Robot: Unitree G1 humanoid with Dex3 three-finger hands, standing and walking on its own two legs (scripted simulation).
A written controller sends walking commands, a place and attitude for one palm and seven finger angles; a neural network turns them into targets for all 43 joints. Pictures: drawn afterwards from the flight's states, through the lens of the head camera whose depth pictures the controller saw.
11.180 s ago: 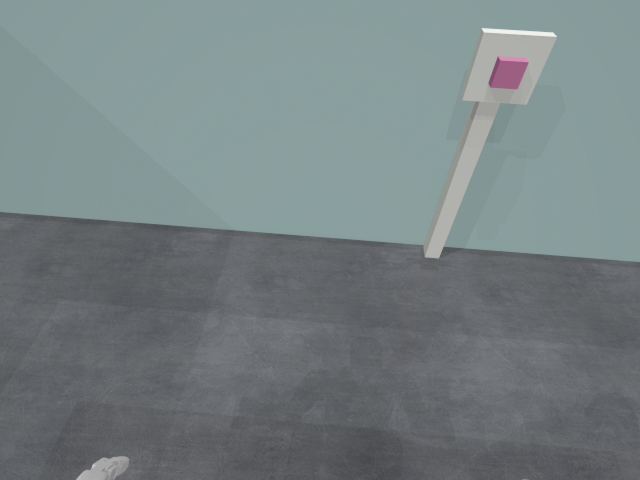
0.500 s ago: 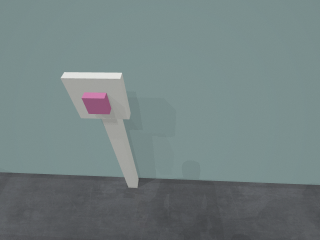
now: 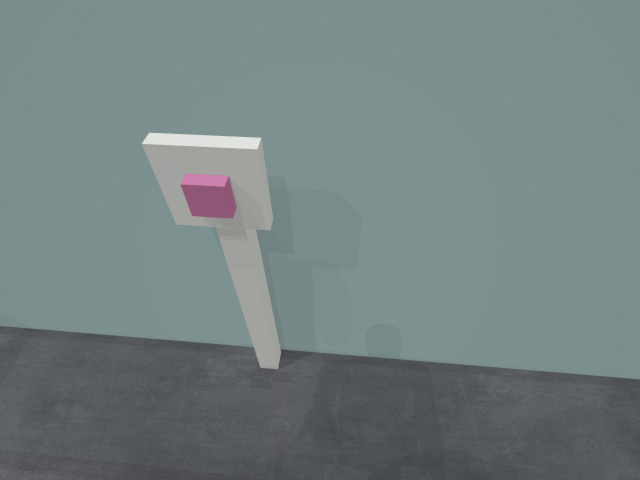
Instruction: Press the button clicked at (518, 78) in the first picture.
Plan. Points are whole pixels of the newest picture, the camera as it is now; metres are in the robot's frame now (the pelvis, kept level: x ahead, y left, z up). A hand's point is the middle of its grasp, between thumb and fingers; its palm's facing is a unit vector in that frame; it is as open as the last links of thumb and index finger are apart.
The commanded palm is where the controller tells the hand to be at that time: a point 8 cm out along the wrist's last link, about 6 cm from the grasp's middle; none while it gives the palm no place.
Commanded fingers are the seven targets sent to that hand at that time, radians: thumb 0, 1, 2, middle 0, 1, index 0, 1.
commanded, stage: look again from close up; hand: left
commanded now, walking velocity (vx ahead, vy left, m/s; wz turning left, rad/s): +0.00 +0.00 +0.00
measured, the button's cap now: (210, 195) +0.53 +0.22 +0.04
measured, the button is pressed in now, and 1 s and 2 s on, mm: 0 0 0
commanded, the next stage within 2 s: raise the hand and make a fist in 0.36 s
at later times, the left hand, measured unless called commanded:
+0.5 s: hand out of the picture +0.02 +0.21 -0.17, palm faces +0.07 -0.98 -0.19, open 7.3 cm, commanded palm +0.10 +0.25 -0.07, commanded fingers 0.00 0.90 0.90 -0.28 -0.39 -0.28 -0.39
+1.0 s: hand out of the picture +0.13 +0.22 -0.05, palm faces +0.17 -0.98 -0.06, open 4.6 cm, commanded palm +0.13 +0.26 -0.03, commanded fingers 0.00 0.90 0.90 -0.97 -1.14 -0.97 -1.14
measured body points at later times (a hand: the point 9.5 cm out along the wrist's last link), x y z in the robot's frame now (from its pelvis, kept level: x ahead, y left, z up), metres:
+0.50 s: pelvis +0.00 +0.03 +0.00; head +0.02 +0.03 +0.45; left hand +0.02 +0.26 -0.15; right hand -0.01 -0.17 -0.16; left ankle -0.01 +0.11 -0.74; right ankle +0.03 -0.09 -0.74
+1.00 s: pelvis +0.00 +0.01 -0.09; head +0.05 +0.03 +0.36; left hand +0.11 +0.27 -0.05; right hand +0.27 -0.21 -0.10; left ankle -0.01 +0.11 -0.74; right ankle +0.03 -0.09 -0.74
